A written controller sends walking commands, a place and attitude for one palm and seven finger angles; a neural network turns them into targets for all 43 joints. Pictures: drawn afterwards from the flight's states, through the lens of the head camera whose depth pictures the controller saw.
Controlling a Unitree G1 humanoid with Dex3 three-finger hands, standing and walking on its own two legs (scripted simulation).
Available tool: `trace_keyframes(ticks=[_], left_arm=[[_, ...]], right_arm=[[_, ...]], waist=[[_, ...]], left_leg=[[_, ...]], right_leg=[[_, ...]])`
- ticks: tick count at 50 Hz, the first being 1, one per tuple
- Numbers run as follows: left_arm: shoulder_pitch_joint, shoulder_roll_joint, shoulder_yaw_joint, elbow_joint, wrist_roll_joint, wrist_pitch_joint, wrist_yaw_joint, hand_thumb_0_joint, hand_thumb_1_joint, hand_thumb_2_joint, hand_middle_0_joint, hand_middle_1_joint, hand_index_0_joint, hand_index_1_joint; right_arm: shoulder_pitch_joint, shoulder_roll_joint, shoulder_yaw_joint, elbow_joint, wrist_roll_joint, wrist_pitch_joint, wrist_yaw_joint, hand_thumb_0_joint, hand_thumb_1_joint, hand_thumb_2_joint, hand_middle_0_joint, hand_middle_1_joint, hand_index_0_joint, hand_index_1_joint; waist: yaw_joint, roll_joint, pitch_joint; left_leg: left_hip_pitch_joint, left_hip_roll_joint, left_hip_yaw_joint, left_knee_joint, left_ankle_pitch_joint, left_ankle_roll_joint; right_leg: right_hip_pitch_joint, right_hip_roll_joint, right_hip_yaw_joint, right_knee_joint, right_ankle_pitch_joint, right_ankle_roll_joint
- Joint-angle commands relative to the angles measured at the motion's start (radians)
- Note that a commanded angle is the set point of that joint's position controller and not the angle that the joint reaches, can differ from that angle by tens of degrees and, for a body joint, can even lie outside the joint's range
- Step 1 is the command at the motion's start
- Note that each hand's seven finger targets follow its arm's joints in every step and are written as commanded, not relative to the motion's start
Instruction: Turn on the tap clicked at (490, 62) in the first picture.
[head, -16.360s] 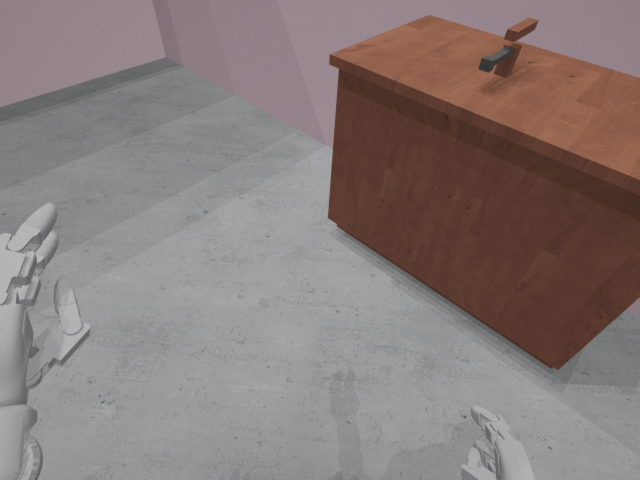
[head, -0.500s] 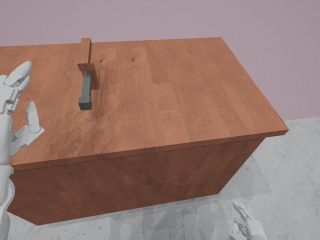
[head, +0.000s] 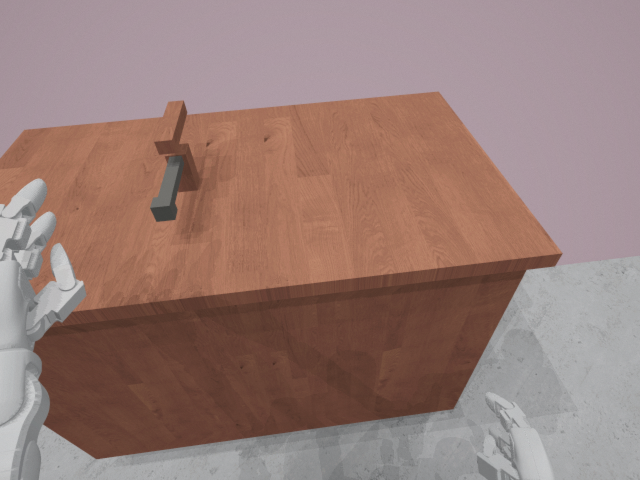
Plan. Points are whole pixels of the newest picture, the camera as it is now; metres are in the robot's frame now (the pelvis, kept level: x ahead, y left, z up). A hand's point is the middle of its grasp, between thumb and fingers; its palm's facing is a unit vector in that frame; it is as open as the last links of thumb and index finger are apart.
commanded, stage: turn the palm inward beside the body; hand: left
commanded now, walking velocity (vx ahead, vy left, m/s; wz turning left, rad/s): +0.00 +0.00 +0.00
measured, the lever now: (164, 208) +0.44 +0.30 +0.11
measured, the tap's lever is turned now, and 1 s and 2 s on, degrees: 0 0 0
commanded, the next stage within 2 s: reach beside the lever's end, fingers flat in 1.64 s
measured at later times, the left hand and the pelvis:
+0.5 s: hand (89, 295) +0.24 +0.28 +0.16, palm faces +0.40 -0.89 -0.23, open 7.4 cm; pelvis +0.04 +0.04 +0.00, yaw -1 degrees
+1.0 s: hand (79, 312) +0.22 +0.28 +0.15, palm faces +0.43 -0.89 -0.16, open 7.4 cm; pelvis +0.03 +0.05 +0.00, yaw -1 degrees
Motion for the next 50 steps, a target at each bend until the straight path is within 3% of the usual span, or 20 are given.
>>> trace_keyframes(ticks=[1,5,7,10,12,18,19,22,24,26,27,28,33,34,37,41,42,44,47,50], left_arm=[[-0.157,0.218,0.09,-0.189,-0.038,0.06,-0.033,0.0,0.9,0.9,-0.2,-0.3,-0.2,-0.3],[-0.015,0.191,0.147,-0.274,-0.059,-0.014,0.001,0.0,0.9,0.9,-0.2,-0.3,-0.2,-0.3],[0.005,0.206,0.172,-0.337,-0.057,-0.059,0.022,0.0,0.9,0.9,-0.2,-0.3,-0.2,-0.3],[0.057,0.155,0.135,-0.336,-0.055,-0.078,0.038,0.0,0.9,0.9,-0.2,-0.3,-0.2,-0.3],[0.066,0.152,0.125,-0.348,-0.04,-0.073,0.041,0.0,0.9,0.9,-0.2,-0.3,-0.2,-0.3],[0.093,0.08,0.037,-0.412,-0.04,-0.061,-0.007,0.0,0.9,0.9,-0.2,-0.3,-0.2,-0.3],[0.11,0.07,0.026,-0.413,-0.046,-0.062,-0.015,0.0,0.9,0.9,-0.2,-0.3,-0.2,-0.3],[0.106,0.075,0.03,-0.451,-0.046,-0.063,-0.017,0.0,0.9,0.9,-0.2,-0.3,-0.2,-0.3],[0.149,0.056,0.026,-0.428,-0.05,-0.05,-0.011,0.0,0.9,0.9,-0.2,-0.3,-0.2,-0.3],[0.168,0.057,0.036,-0.442,-0.051,-0.036,-0.001,0.0,0.9,0.9,-0.2,-0.3,-0.2,-0.3],[0.187,0.066,0.055,-0.44,-0.046,-0.02,0.006,0.0,0.9,0.9,-0.2,-0.3,-0.2,-0.3],[0.174,0.036,0.025,-0.452,-0.046,-0.009,0.01,0.0,0.9,0.9,-0.2,-0.3,-0.2,-0.3],[0.172,0.009,0.002,-0.492,-0.051,0.042,0.015,0.0,0.9,0.9,-0.2,-0.3,-0.2,-0.3],[0.178,0.01,-0.003,-0.488,-0.053,0.049,0.015,0.0,0.9,0.9,-0.2,-0.3,-0.2,-0.3],[0.145,0.008,-0.018,-0.512,-0.048,0.062,0.014,0.0,0.9,0.9,-0.2,-0.3,-0.2,-0.3],[0.152,0.0,-0.025,-0.486,-0.063,0.076,0.014,0.0,0.9,0.9,-0.2,-0.3,-0.2,-0.3],[0.145,0.015,-0.01,-0.498,-0.061,0.082,0.017,0.0,0.9,0.9,-0.2,-0.3,-0.2,-0.3],[0.155,0.002,-0.021,-0.509,-0.064,0.087,0.023,0.0,0.9,0.9,-0.2,-0.3,-0.2,-0.3],[0.175,0.011,-0.007,-0.506,-0.072,0.098,0.03,0.0,0.9,0.9,-0.2,-0.3,-0.2,-0.3],[0.178,-0.009,-0.025,-0.523,-0.084,0.098,0.032,0.0,0.9,0.9,-0.2,-0.3,-0.2,-0.3]], right_arm=[[-0.197,-0.083,-0.046,-0.171,0.022,-0.037,-0.035,0.0,-0.9,-0.9,0.2,0.3,0.2,0.3],[-0.175,-0.067,-0.056,-0.18,0.02,-0.054,-0.022,0.0,-0.9,-0.9,0.2,0.3,0.2,0.3],[-0.167,-0.062,-0.056,-0.188,0.021,-0.067,-0.015,0.0,-0.9,-0.9,0.2,0.3,0.2,0.3],[-0.133,-0.066,-0.055,-0.187,0.014,-0.083,-0.014,0.0,-0.9,-0.9,0.2,0.3,0.2,0.3],[-0.115,-0.073,-0.049,-0.188,0.015,-0.096,-0.016,0.0,-0.9,-0.9,0.2,0.3,0.2,0.3],[-0.06,-0.084,-0.034,-0.205,0.009,-0.142,-0.031,0.0,-0.9,-0.9,0.2,0.3,0.2,0.3],[-0.053,-0.085,-0.035,-0.208,0.006,-0.15,-0.033,0.0,-0.9,-0.9,0.2,0.3,0.2,0.3],[-0.06,-0.085,-0.029,-0.21,0.009,-0.17,-0.032,0.0,-0.9,-0.9,0.2,0.3,0.2,0.3],[-0.044,-0.083,-0.033,-0.207,0.005,-0.173,-0.031,0.0,-0.9,-0.9,0.2,0.3,0.2,0.3],[-0.045,-0.084,-0.036,-0.209,0.004,-0.171,-0.028,0.0,-0.9,-0.9,0.2,0.3,0.2,0.3],[-0.065,-0.081,-0.03,-0.212,0.008,-0.168,-0.025,0.0,-0.9,-0.9,0.2,0.3,0.2,0.3],[-0.054,-0.074,-0.027,-0.214,0.007,-0.163,-0.023,0.0,-0.9,-0.9,0.2,0.3,0.2,0.3],[-0.059,-0.072,-0.025,-0.221,0.007,-0.149,-0.022,0.0,-0.9,-0.9,0.2,0.3,0.2,0.3],[-0.055,-0.074,-0.025,-0.222,0.008,-0.146,-0.023,0.0,-0.9,-0.9,0.2,0.3,0.2,0.3],[-0.077,-0.071,-0.016,-0.226,0.011,-0.146,-0.027,0.0,-0.9,-0.9,0.2,0.3,0.2,0.3],[-0.077,-0.074,-0.015,-0.222,0.012,-0.142,-0.036,0.0,-0.9,-0.9,0.2,0.3,0.2,0.3],[-0.097,-0.071,-0.009,-0.225,0.017,-0.141,-0.037,0.0,-0.9,-0.9,0.2,0.3,0.2,0.3],[-0.094,-0.065,-0.01,-0.229,0.015,-0.144,-0.039,0.0,-0.9,-0.9,0.2,0.3,0.2,0.3],[-0.102,-0.066,-0.006,-0.226,0.02,-0.144,-0.04,0.0,-0.9,-0.9,0.2,0.3,0.2,0.3],[-0.099,-0.067,-0.008,-0.227,0.02,-0.151,-0.04,0.0,-0.9,-0.9,0.2,0.3,0.2,0.3]], waist=[[-0.006,-0.112,-0.08],[0.018,-0.197,-0.143],[0.026,-0.118,-0.17],[0.01,-0.077,-0.155],[0.006,-0.013,-0.141],[-0.008,0.006,-0.177],[-0.006,-0.022,-0.172],[0.002,0.002,-0.166],[0.008,-0.047,-0.165],[0.017,-0.033,-0.174],[0.027,0.01,-0.165],[0.02,0.002,-0.163],[0.015,0.015,-0.172],[0.015,-0.002,-0.161],[0.011,0.033,-0.137],[0.007,-0.024,-0.118],[0.012,0.012,-0.116],[0.013,0.035,-0.117],[0.016,0.001,-0.112],[0.013,0.01,-0.11]], left_leg=[[-0.182,-0.02,0.043,-0.034,-0.056,0.002],[-0.184,-0.015,0.036,-0.042,-0.027,0.006],[-0.159,-0.02,0.052,-0.047,-0.011,0.013],[-0.15,-0.023,0.063,-0.048,0.035,0.024],[-0.112,-0.032,0.072,-0.069,0.094,0.037],[-0.031,-0.039,0.052,-0.102,0.262,0.041],[-0.029,-0.036,0.046,-0.104,0.271,0.039],[-0.015,-0.03,0.036,-0.111,0.305,0.027],[-0.027,-0.025,0.028,-0.117,0.318,0.015],[-0.022,-0.022,0.027,-0.118,0.352,0.001],[-0.02,-0.021,0.03,-0.12,0.367,-0.005],[-0.02,-0.019,0.027,-0.123,0.379,-0.014],[0.006,-0.008,0.026,-0.115,0.453,-0.027],[-0.002,-0.006,0.02,-0.12,0.44,-0.028],[0.001,-0.007,0.015,-0.132,0.371,-0.027],[-0.027,-0.012,0.01,-0.147,0.262,-0.018],[-0.028,-0.016,0.011,-0.154,0.228,-0.016],[-0.028,-0.019,0.015,-0.155,0.223,-0.018],[-0.042,-0.019,0.014,-0.156,0.199,-0.011],[-0.045,-0.022,0.017,-0.152,0.181,-0.006]], right_leg=[[0.173,-0.188,0.358,-0.298,-0.418,0.095],[0.176,-0.159,0.302,-0.239,-0.342,0.097],[0.164,-0.139,0.271,-0.214,-0.306,0.087],[0.14,-0.123,0.233,-0.185,-0.207,0.078],[0.115,-0.086,0.16,-0.155,-0.127,0.06],[0.121,-0.048,0.048,-0.063,0.153,0.043],[0.119,-0.046,0.042,-0.06,0.162,0.044],[0.112,-0.041,0.033,-0.052,0.162,0.039],[0.113,-0.039,0.022,-0.046,0.156,0.04],[0.12,-0.04,0.019,-0.043,0.164,0.038],[0.116,-0.038,0.02,-0.042,0.16,0.035],[0.111,-0.04,0.014,-0.041,0.158,0.034],[0.112,-0.038,0.011,-0.044,0.182,0.035],[0.11,-0.037,0.009,-0.044,0.167,0.035],[0.094,-0.035,0.014,-0.055,0.119,0.034],[0.094,-0.035,0.014,-0.07,0.067,0.035],[0.095,-0.034,0.018,-0.073,0.045,0.034],[0.102,-0.038,0.019,-0.077,0.045,0.031],[0.107,-0.035,0.018,-0.084,0.031,0.033],[0.106,-0.039,0.022,-0.091,0.022,0.034]])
